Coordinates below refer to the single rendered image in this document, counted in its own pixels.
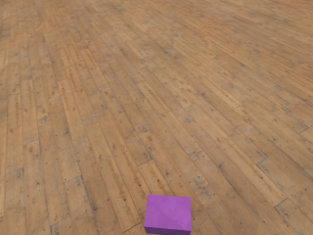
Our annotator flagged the carton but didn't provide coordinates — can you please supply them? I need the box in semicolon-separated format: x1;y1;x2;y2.
144;194;192;235

